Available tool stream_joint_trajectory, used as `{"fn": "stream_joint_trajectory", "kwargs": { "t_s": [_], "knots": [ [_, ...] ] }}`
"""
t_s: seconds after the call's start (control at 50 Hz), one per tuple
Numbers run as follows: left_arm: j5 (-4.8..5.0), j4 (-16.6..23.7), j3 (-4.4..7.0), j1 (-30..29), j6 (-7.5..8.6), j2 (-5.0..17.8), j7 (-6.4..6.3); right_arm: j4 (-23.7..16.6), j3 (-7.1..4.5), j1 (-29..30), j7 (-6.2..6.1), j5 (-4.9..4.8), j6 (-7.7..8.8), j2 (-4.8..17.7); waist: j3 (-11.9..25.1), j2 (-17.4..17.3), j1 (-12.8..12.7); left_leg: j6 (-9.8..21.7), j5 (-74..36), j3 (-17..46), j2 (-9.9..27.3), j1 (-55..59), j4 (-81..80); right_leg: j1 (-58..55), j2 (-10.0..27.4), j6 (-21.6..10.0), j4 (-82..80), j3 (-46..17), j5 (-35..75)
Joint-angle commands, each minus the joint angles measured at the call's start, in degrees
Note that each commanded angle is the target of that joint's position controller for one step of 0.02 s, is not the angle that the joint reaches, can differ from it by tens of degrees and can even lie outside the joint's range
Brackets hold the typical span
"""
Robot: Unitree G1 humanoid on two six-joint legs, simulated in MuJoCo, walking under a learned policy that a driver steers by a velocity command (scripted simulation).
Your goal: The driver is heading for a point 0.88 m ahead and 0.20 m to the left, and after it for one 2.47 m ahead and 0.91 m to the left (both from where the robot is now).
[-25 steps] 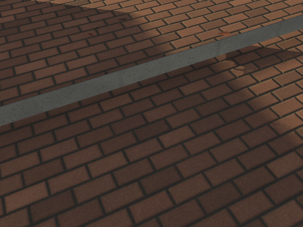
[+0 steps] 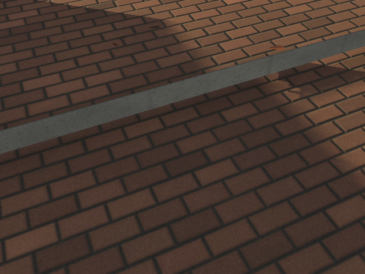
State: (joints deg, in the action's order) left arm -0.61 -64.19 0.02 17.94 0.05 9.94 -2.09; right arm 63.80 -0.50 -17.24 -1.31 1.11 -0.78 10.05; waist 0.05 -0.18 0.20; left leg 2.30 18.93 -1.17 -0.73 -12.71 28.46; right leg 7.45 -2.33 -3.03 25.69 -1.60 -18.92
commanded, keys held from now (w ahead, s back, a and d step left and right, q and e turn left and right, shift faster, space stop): w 0.62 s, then w+q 0.38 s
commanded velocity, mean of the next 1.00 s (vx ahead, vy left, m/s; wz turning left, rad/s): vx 0.43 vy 0.00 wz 0.11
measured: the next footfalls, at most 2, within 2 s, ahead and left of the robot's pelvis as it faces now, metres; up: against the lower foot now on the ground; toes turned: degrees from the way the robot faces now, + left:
right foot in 0.62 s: +0.43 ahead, -0.04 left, +0.00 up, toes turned -4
left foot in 1.18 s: +0.69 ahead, +0.13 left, +0.00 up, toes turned +21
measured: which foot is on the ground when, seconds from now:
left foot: down 0.00-0.64, up 0.66-1.00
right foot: down 0.00-0.18, up 0.20-0.60, down 0.62-1.00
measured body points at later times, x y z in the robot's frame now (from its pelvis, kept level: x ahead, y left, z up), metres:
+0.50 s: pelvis +0.18 +0.04 +0.00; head +0.21 +0.05 +0.45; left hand +0.34 +0.26 -0.14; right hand +0.06 -0.17 -0.14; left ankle +0.04 +0.11 -0.74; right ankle +0.32 -0.07 -0.70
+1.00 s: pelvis +0.46 +0.01 +0.00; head +0.49 +0.01 +0.45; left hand +0.38 +0.24 -0.15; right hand +0.61 -0.20 -0.14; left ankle +0.60 +0.17 -0.68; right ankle +0.39 -0.04 -0.74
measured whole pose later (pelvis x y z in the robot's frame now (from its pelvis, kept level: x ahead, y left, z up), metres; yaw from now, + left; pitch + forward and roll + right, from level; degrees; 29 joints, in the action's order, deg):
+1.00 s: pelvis +0.46 +0.01 +0.00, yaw +9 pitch +0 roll -1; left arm -0.8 -61.0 2.0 24.1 6.5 9.5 -1.1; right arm 53.8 -2.8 -7.9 2.1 1.3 0.9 11.0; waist -3.0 -1.7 -1.2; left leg 4.2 -0.1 -2.2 5.4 -38.2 47.1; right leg -2.4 -4.2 -5.0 12.5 13.7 -15.5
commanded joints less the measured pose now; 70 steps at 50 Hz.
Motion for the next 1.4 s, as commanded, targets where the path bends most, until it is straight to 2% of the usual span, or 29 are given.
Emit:
{"fn": "stream_joint_trajectory", "kwargs": {
  "t_s": [0.02,0.06,0.1,0.16,0.2,0.22,0.26,0.36,0.5,0.56,0.6,0.62,0.64,0.66,0.68,0.7,0.72,0.76,0.86,1.04,1.1,1.14,1.16,1.18,1.2,1.22,1.26,1.3,1.4],
  "knots": [
    [-0.1,0.1,2.39,7.4,0.19,8.8,-0.05,-3.7,-0.51,2.5,0.7,0.84,0.92,2.3,-11.1,8.3,-2.7,1.3,8.2,-1.8,-1.0,-12.8,6.6,4.5,13.8,-8.7,-16.3,-20.3,-28.9],
    [-0.49,0.2,3.11,7.3,0.86,9.3,0.06,-5.5,-0.86,4.3,1.19,1.19,2.25,3.3,-11.0,8.2,-2.7,1.7,4.1,-1.4,1.4,-15.6,12.1,2.9,18.2,-11.3,-18.4,-24.4,-23.5],
    [-0.59,0.8,3.56,5.6,1.67,9.7,0.34,-6.4,-1.29,3.3,1.79,0.65,3.48,3.9,-10.1,7.5,-1.0,2.4,5.5,-1.0,2.3,-13.4,9.4,2.9,17.6,-10.9,-16.7,-21.6,-18.5],
    [0.08,2.9,3.49,-0.4,2.46,7.5,0.65,-1.7,-2.07,-10.3,1.51,-0.29,4.64,3.2,-8.0,2.7,5.7,2.7,-0.8,-2.1,-0.6,13.1,-4.4,18.0,9.5,-6.4,-6.0,-10.3,-11.1],
    [-0.54,6.9,2.27,-3.1,3.71,3.1,1.61,1.3,-4.74,-23.8,0.89,-0.12,4.74,13.0,-4.5,-18.4,9.0,9.6,19.6,35.5,21.5,24.9,-21.8,35.3,-1.8,-2.4,25.7,4.8,-11.3],
    [-2.14,7.1,3.16,-4.7,3.68,6.9,2.04,0.6,-3.91,-19.4,0.77,0.11,4.25,9.7,-8.0,-8.7,5.7,10.6,19.9,35.3,22.5,19.4,-21.1,36.7,2.1,-3.1,34.4,1.5,-9.9],
    [-1.38,6.4,2.69,-4.2,4.34,4.1,3.19,-2.8,-3.1,-10.7,1.05,0.32,4.98,7.2,-9.4,-2.2,1.7,9.0,10.2,25.4,18.0,13.3,-21.7,34.7,5.7,-2.9,36.9,0.0,0.3],
    [-1.44,7.5,3.08,-6.9,3.09,4.0,3.95,-0.9,-1.56,-14.3,0.49,-0.24,6.55,4.4,-6.1,-4.1,0.5,7.2,-23.8,9.8,12.3,16.1,-19.7,34.4,5.7,-0.1,33.4,4.4,7.7],
    [-0.31,14.3,1.65,-22.5,2.55,2.5,3.89,0.0,-0.93,-16.2,0.08,-0.02,6.8,5.3,-8.8,-6.1,2.5,7.2,-37.9,3.6,10.7,12.0,-20.2,26.3,2.4,-0.5,11.7,9.7,14.5],
    [-0.27,14.1,2.48,-18.3,2.88,4.8,3.05,0.1,-1.3,-14.2,-0.07,-0.02,7.08,6.9,-6.0,-6.1,-0.7,6.5,-55.3,2.1,12.4,15.1,-13.6,17.6,0.0,-3.9,8.3,9.9,12.9],
    [-0.29,9.6,4.0,-3.9,3.71,7.2,2.21,-0.3,-1.76,-12.2,-0.19,-0.09,6.73,8.2,1.5,-5.3,-6.9,5.3,-62.0,0.4,11.6,15.5,3.0,3.1,-2.3,-6.3,4.5,9.6,12.4],
    [-1.14,7.0,5.08,4.6,4.15,9.5,1.65,-0.8,-1.71,-11.8,0.02,-0.32,6.57,8.0,5.7,-3.9,-10.2,4.7,-50.6,-0.4,9.7,7.6,15.7,-9.2,1.8,-7.8,2.6,5.2,10.3],
    [-2.72,6.6,6.49,11.2,4.34,15.1,1.29,-2.5,-0.66,-15.2,0.65,-1.21,6.39,2.7,13.0,5.6,-9.2,3.5,-20.0,-2.7,3.9,-7.3,36.4,-23.3,18.8,-12.1,0.3,-16.9,-0.5],
    [-1.39,7.3,6.66,8.4,3.51,15.2,2.11,-2.1,-1.46,-17.9,0.97,-1.84,5.98,3.0,16.4,9.6,-6.8,3.3,10.0,1.9,-4.0,-18.9,51.7,-24.7,27.2,-17.7,-10.8,-40.6,-7.3],
    [0.09,8.4,6.07,0.8,3.42,12.6,2.34,-3.7,-2.26,-12.4,0.85,-0.78,5.55,5.8,6.8,3.9,-3.9,4.1,4.3,4.6,1.0,-23.1,52.4,-15.6,25.2,-15.6,-13.4,-33.3,-13.5],
    [0.34,9.4,4.89,-4.2,4.0,8.1,2.53,-4.9,-2.33,-7.8,1.17,-0.3,5.67,5.6,0.1,1.0,-2.9,4.2,-0.4,4.4,3.3,-22.6,49.1,-6.4,23.0,-13.6,-15.7,-25.1,-10.5],
    [-0.04,9.1,4.18,-5.7,4.73,5.6,2.52,-4.9,-2.34,-6.8,1.29,-0.23,5.45,4.1,-3.6,-0.4,-1.0,4.2,-2.4,4.5,5.0,-19.9,45.5,0.1,20.4,-11.1,-17.4,-18.3,-3.6],
    [-0.25,7.4,3.16,-3.9,5.85,2.9,1.81,-4.4,-2.37,-8.9,1.86,1.0,3.88,2.1,-4.2,1.2,1.8,3.3,-3.7,4.7,6.4,-14.7,41.3,5.6,16.7,-7.9,-18.2,-8.6,6.2],
    [-0.34,6.3,3.45,2.0,7.19,5.7,1.41,-8.6,-2.87,0.0,2.83,0.67,1.7,2.4,-5.8,2.2,1.7,2.3,-12.0,2.7,7.2,-23.5,35.4,2.8,14.8,-5.6,-19.8,2.1,16.6],
    [-0.3,4.2,2.87,11.0,6.59,6.6,-0.15,-15.8,-1.73,17.5,3.83,0.3,2.44,1.6,-6.9,3.2,-2.6,3.2,-19.3,-7.2,3.0,-23.6,9.2,-10.6,14.8,-2.5,-15.1,13.1,41.9],
    [-0.51,4.2,3.33,10.5,5.82,8.6,-1.12,-15.4,-2.56,14.0,3.5,0.62,2.42,3.3,-3.7,5.7,0.0,6.4,-11.5,-9.9,-1.5,-17.3,7.8,-15.8,16.4,-1.9,-5.8,15.7,64.8],
    [-0.91,5.2,4.01,8.7,4.91,10.4,-1.26,-13.1,-3.76,5.6,3.25,0.78,2.47,5.6,0.8,7.4,4.0,9.5,-5.7,-9.9,-4.4,-8.4,6.4,-15.7,17.5,-2.5,7.7,16.2,70.5],
    [-0.9,6.0,4.27,7.7,4.58,10.9,-0.76,-11.1,-4.78,-0.8,3.03,1.13,2.84,7.4,4.0,6.6,7.0,11.2,-5.6,-8.2,-5.3,0.2,1.8,-11.9,17.3,-2.6,18.9,16.4,63.5],
    [-0.46,7.8,4.32,5.6,4.68,10.7,-0.11,-9.8,-6.4,-7.5,2.4,1.87,3.0,11.5,7.8,1.7,11.0,14.5,-2.1,2.1,1.6,12.4,-3.1,-0.5,15.3,-1.4,36.3,17.0,45.9],
    [0.44,12.4,3.63,6.7,5.18,4.6,1.14,-11.6,-7.85,-4.3,2.0,1.32,2.33,17.1,11.6,-14.4,5.6,24.6,-12.5,34.5,19.8,30.7,-6.2,27.5,0.9,2.8,60.2,13.6,-11.0],
    [0.31,14.6,4.04,0.2,5.99,8.8,1.43,-11.9,-7.65,-5.3,1.76,0.07,1.67,16.9,11.7,-2.7,7.4,26.5,-20.2,38.4,21.0,29.1,-10.7,34.8,1.2,2.4,63.3,1.3,-9.0],
    [1.01,15.2,3.77,-1.1,6.95,8.1,1.13,-12.3,-6.17,1.5,1.07,-0.41,2.24,11.6,0.7,4.1,1.9,20.8,-39.2,23.7,18.1,14.5,-11.7,32.3,6.6,2.5,53.3,-0.1,-1.6],
    [-1.23,15.1,3.92,0.3,4.66,7.7,0.8,-12.9,-5.28,4.3,0.73,-1.1,3.14,9.3,-0.9,4.4,-1.2,16.7,-47.3,14.9,12.2,5.8,-11.8,24.9,7.7,3.9,46.1,-0.1,-1.3],
    [-1.4,18.2,3.46,-2.6,1.47,6.6,1.11,-12.8,-5.67,0.9,0.99,-0.76,3.78,12.8,1.9,-1.2,-1.6,12.6,-61.1,10.3,6.6,4.6,-8.8,24.5,5.7,6.1,34.1,2.3,3.8]
  ]
}}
